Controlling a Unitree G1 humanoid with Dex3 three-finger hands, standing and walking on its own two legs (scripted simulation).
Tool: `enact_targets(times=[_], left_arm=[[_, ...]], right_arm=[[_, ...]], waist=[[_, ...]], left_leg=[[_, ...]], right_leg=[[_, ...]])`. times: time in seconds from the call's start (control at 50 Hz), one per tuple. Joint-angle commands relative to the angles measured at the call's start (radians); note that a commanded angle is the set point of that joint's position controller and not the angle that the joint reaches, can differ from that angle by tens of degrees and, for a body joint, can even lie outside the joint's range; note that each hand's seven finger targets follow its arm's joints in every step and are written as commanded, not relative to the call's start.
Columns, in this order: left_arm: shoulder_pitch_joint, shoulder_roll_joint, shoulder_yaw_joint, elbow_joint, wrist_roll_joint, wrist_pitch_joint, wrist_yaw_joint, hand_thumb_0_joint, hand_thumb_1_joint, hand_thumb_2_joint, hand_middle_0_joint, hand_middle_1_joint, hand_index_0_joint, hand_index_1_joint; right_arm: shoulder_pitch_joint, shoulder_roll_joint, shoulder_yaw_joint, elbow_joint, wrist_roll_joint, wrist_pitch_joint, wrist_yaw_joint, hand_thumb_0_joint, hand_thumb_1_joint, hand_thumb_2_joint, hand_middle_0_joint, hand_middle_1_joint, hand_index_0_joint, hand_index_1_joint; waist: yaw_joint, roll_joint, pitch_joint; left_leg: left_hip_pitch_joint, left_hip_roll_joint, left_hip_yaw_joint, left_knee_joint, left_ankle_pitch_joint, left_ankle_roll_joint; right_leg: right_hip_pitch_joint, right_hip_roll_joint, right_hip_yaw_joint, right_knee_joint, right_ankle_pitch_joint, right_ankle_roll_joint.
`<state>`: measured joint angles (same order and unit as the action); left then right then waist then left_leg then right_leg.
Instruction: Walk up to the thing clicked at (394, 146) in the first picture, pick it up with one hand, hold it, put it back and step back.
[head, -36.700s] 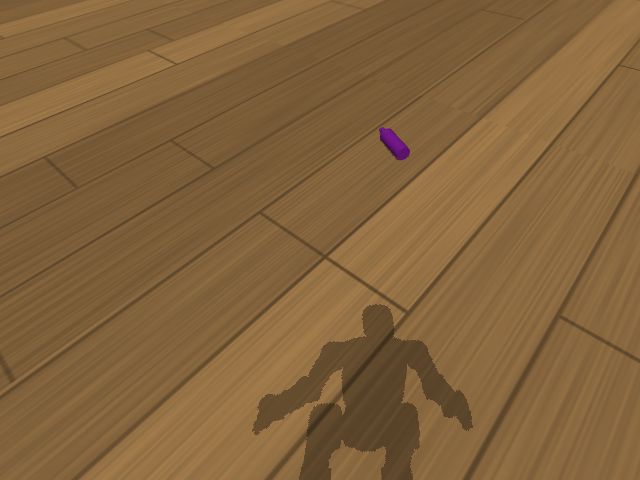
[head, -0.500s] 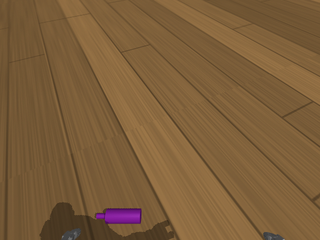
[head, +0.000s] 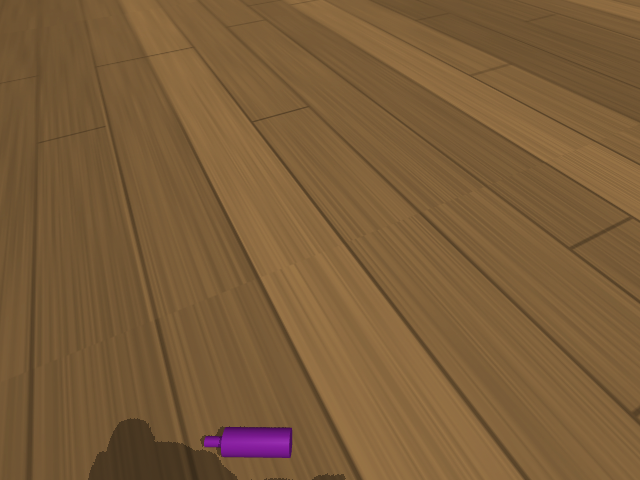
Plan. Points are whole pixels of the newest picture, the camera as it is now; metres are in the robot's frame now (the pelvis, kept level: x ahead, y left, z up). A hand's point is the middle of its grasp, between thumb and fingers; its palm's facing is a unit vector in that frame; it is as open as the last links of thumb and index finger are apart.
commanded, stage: stand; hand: left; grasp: from above
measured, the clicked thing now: (248, 442) +0.39 +0.28 -0.74
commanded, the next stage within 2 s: step back in 1.72 s
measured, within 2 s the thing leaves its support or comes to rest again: neither
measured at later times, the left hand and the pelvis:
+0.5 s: hand out of the picture +0.05 +0.23 -0.16, palm faces +0.02 -0.94 -0.33, open 7.3 cm; pelvis +0.00 -0.01 +0.00, yaw +0 degrees
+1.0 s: hand out of the picture +0.09 +0.22 -0.15, palm faces +0.03 -0.94 -0.33, open 7.3 cm; pelvis +0.02 -0.02 +0.00, yaw +0 degrees
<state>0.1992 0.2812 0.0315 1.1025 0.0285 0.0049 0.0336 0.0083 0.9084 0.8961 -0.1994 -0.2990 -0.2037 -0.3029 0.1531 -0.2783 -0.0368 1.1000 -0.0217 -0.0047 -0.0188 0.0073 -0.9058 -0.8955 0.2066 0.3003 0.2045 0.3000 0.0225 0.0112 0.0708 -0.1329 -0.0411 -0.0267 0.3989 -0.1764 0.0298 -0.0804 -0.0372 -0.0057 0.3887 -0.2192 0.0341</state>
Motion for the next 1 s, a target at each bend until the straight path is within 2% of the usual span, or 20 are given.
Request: enact_targets(times=[0.0, 0.02, 0.08, 0.1, 0.16, 0.2, 0.32, 0.36, 0.42, 0.52, 0.56, 0.58, 0.62, 0.68, 0.74, 0.78, 0.82, 0.88, 0.9, 0.98], left_arm=[[-0.045, 0.181, 0.034, -0.046, 0.002, -0.022, 0.011, 0.000, 0.899, 0.900, -0.200, -0.300, -0.200, -0.300], [-0.050, 0.185, 0.034, -0.043, 0.001, -0.022, 0.009, 0.000, 0.899, 0.900, -0.200, -0.300, -0.200, -0.300], [-0.047, 0.184, 0.033, -0.030, 0.000, -0.019, 0.010, 0.000, 0.899, 0.900, -0.200, -0.300, -0.200, -0.300], [-0.052, 0.192, 0.034, -0.027, -0.001, -0.018, 0.008, 0.000, 0.899, 0.900, -0.200, -0.300, -0.200, -0.300], [-0.055, 0.191, 0.032, -0.023, 0.001, -0.022, 0.006, 0.000, 0.899, 0.900, -0.200, -0.300, -0.200, -0.300], [-0.069, 0.204, 0.035, -0.022, -0.004, -0.020, 0.005, 0.000, 0.899, 0.900, -0.200, -0.300, -0.200, -0.300], [-0.081, 0.206, 0.034, -0.015, -0.007, -0.024, 0.001, 0.000, 0.899, 0.900, -0.200, -0.300, -0.200, -0.300], [-0.086, 0.211, 0.034, -0.014, -0.007, -0.024, -0.001, 0.000, 0.899, 0.900, -0.200, -0.300, -0.200, -0.300], [-0.086, 0.207, 0.032, -0.009, -0.006, -0.024, -0.001, 0.000, 0.899, 0.900, -0.200, -0.300, -0.200, -0.300], [-0.091, 0.214, 0.032, -0.009, -0.007, -0.025, -0.004, 0.000, 0.899, 0.900, -0.200, -0.300, -0.200, -0.300], [-0.092, 0.216, 0.031, -0.008, -0.008, -0.027, -0.005, 0.000, 0.899, 0.900, -0.200, -0.300, -0.200, -0.300], [-0.098, 0.216, 0.031, -0.014, -0.006, -0.029, -0.005, 0.000, 0.899, 0.900, -0.200, -0.300, -0.200, -0.300], [-0.098, 0.210, 0.030, -0.011, -0.009, -0.030, -0.005, 0.000, 0.899, 0.900, -0.200, -0.300, -0.200, -0.300], [-0.097, 0.215, 0.030, -0.008, -0.010, -0.029, -0.006, 0.000, 0.899, 0.900, -0.200, -0.300, -0.200, -0.300], [-0.107, 0.221, 0.033, -0.015, -0.011, -0.030, -0.005, 0.000, 0.899, 0.900, -0.200, -0.300, -0.200, -0.300], [-0.113, 0.224, 0.035, -0.017, -0.013, -0.030, -0.005, 0.000, 0.899, 0.900, -0.200, -0.300, -0.200, -0.300], [-0.106, 0.215, 0.032, -0.013, -0.013, -0.028, -0.006, 0.000, 0.899, 0.900, -0.200, -0.300, -0.200, -0.300], [-0.110, 0.225, 0.034, -0.016, -0.013, -0.032, -0.007, 0.000, 0.899, 0.900, -0.200, -0.300, -0.200, -0.300], [-0.123, 0.227, 0.034, -0.016, -0.015, -0.030, -0.007, 0.000, 0.899, 0.900, -0.200, -0.300, -0.200, -0.300], [-0.116, 0.226, 0.033, -0.018, -0.015, -0.030, -0.008, 0.000, 0.899, 0.900, -0.200, -0.300, -0.200, -0.300]], right_arm=[[-0.042, -0.190, -0.033, -0.053, -0.001, -0.018, -0.013, 0.000, -0.900, -0.900, 0.200, 0.300, 0.200, 0.300], [-0.032, -0.191, -0.031, -0.047, -0.002, -0.015, -0.012, 0.000, -0.900, -0.900, 0.200, 0.300, 0.200, 0.300], [-0.047, -0.195, -0.030, -0.041, -0.002, -0.013, -0.012, 0.000, -0.900, -0.900, 0.200, 0.300, 0.200, 0.300], [-0.047, -0.196, -0.028, -0.039, -0.003, -0.012, -0.011, 0.000, -0.900, -0.900, 0.200, 0.300, 0.200, 0.300], [-0.059, -0.203, -0.027, -0.038, -0.001, -0.015, -0.009, 0.000, -0.900, -0.900, 0.200, 0.300, 0.200, 0.300], [-0.041, -0.199, -0.023, -0.029, -0.002, -0.013, -0.008, 0.000, -0.900, -0.900, 0.200, 0.300, 0.200, 0.300], [-0.053, -0.204, -0.019, -0.025, 0.001, -0.020, -0.008, 0.000, -0.900, -0.900, 0.200, 0.300, 0.200, 0.300], [-0.053, -0.211, -0.017, -0.023, 0.000, -0.018, -0.007, 0.000, -0.900, -0.900, 0.200, 0.300, 0.200, 0.300], [-0.062, -0.211, -0.016, -0.021, 0.004, -0.017, -0.007, 0.000, -0.900, -0.900, 0.200, 0.300, 0.200, 0.300], [-0.061, -0.220, -0.014, -0.017, 0.003, -0.017, -0.005, 0.000, -0.900, -0.900, 0.200, 0.300, 0.200, 0.300], [-0.052, -0.218, -0.012, -0.015, 0.004, -0.017, -0.004, 0.000, -0.900, -0.900, 0.200, 0.300, 0.200, 0.300], [-0.063, -0.224, -0.014, -0.020, 0.004, -0.019, -0.005, 0.000, -0.900, -0.900, 0.200, 0.300, 0.200, 0.300], [-0.053, -0.220, -0.011, -0.011, 0.003, -0.020, -0.005, 0.000, -0.900, -0.900, 0.200, 0.300, 0.200, 0.300], [-0.063, -0.232, -0.013, -0.012, 0.005, -0.020, -0.006, 0.000, -0.900, -0.900, 0.200, 0.300, 0.200, 0.300], [-0.066, -0.227, -0.011, -0.013, 0.005, -0.022, -0.007, 0.000, -0.900, -0.900, 0.200, 0.300, 0.200, 0.300], [-0.061, -0.229, -0.009, -0.011, 0.005, -0.023, -0.008, 0.000, -0.900, -0.900, 0.200, 0.300, 0.200, 0.300], [-0.064, -0.229, -0.008, -0.009, 0.004, -0.023, -0.008, 0.000, -0.900, -0.900, 0.200, 0.300, 0.200, 0.300], [-0.069, -0.236, -0.009, -0.012, 0.005, -0.025, -0.008, 0.000, -0.900, -0.900, 0.200, 0.300, 0.200, 0.300], [-0.060, -0.224, -0.005, -0.009, 0.006, -0.023, -0.007, 0.000, -0.900, -0.900, 0.200, 0.300, 0.200, 0.300], [-0.073, -0.242, -0.008, -0.011, 0.006, -0.026, -0.008, 0.000, -0.900, -0.900, 0.200, 0.300, 0.200, 0.300]], waist=[[-0.011, -0.020, -0.019], [-0.016, -0.010, -0.006], [-0.009, -0.005, -0.006], [-0.012, -0.005, 0.016], [-0.009, -0.002, -0.015], [-0.016, -0.001, 0.012], [-0.015, -0.003, -0.029], [-0.018, -0.006, -0.011], [-0.015, -0.016, -0.018], [-0.019, -0.004, -0.024], [-0.021, -0.014, -0.026], [-0.018, -0.019, -0.058], [-0.019, -0.013, -0.049], [-0.021, -0.008, -0.040], [-0.018, -0.009, -0.073], [-0.019, -0.005, -0.086], [-0.018, -0.005, -0.073], [-0.018, -0.015, -0.088], [-0.025, -0.023, -0.064], [-0.018, -0.012, -0.087]], left_leg=[[0.015, 0.119, -0.130, -0.101, 0.031, 0.003], [-0.007, 0.119, -0.133, -0.114, -0.017, 0.003], [-0.006, 0.126, -0.139, -0.123, -0.033, 0.006], [-0.033, 0.123, -0.144, -0.139, -0.072, 0.002], [0.004, 0.128, -0.136, -0.124, -0.020, 0.007], [-0.040, 0.128, -0.142, -0.146, -0.076, 0.001], [-0.005, 0.129, -0.129, -0.127, 0.032, 0.004], [-0.015, 0.130, -0.133, -0.135, -0.011, 0.004], [-0.004, 0.133, -0.133, -0.129, 0.028, 0.005], [-0.004, 0.131, -0.133, -0.129, -0.006, 0.003], [-0.001, 0.133, -0.131, -0.126, 0.021, 0.003], [0.028, 0.138, -0.125, -0.113, 0.087, 0.006], [0.018, 0.140, -0.124, -0.109, 0.112, 0.004], [0.020, 0.137, -0.124, -0.114, 0.083, 0.002], [0.037, 0.143, -0.120, -0.107, 0.176, 0.000], [0.042, 0.146, -0.114, -0.098, 0.200, 0.002], [0.032, 0.147, -0.118, -0.100, 0.190, 0.003], [0.055, 0.147, -0.114, -0.096, 0.224, 0.001], [0.031, 0.147, -0.115, -0.109, 0.202, -0.004], [0.051, 0.152, -0.113, -0.101, 0.246, -0.003]], right_leg=[[-0.046, -0.071, 0.077, -0.103, 0.030, -0.037], [-0.049, -0.065, 0.071, -0.102, 0.011, -0.033], [-0.043, -0.069, 0.069, -0.102, 0.007, -0.036], [-0.052, -0.062, 0.067, -0.105, -0.019, -0.034], [-0.043, -0.073, 0.074, -0.109, 0.008, -0.039], [-0.039, -0.068, 0.075, -0.109, -0.020, -0.038], [-0.014, -0.081, 0.082, -0.110, 0.039, -0.044], [-0.032, -0.075, 0.078, -0.119, 0.013, -0.041], [-0.027, -0.079, 0.075, -0.123, 0.015, -0.043], [-0.034, -0.078, 0.078, -0.129, 0.005, -0.042], [-0.027, -0.082, 0.081, -0.133, 0.008, -0.044], [-0.014, -0.088, 0.082, -0.132, 0.057, -0.046], [-0.009, -0.085, 0.077, -0.130, 0.064, -0.043], [-0.019, -0.081, 0.077, -0.137, 0.061, -0.042], [0.007, -0.087, 0.071, -0.121, 0.130, -0.042], [0.023, -0.090, 0.077, -0.121, 0.153, -0.044], [0.019, -0.086, 0.069, -0.123, 0.139, -0.041], [0.019, -0.089, 0.073, -0.124, 0.181, -0.040], [0.016, -0.087, 0.068, -0.123, 0.150, -0.041], [0.032, -0.090, 0.070, -0.121, 0.192, -0.041]])
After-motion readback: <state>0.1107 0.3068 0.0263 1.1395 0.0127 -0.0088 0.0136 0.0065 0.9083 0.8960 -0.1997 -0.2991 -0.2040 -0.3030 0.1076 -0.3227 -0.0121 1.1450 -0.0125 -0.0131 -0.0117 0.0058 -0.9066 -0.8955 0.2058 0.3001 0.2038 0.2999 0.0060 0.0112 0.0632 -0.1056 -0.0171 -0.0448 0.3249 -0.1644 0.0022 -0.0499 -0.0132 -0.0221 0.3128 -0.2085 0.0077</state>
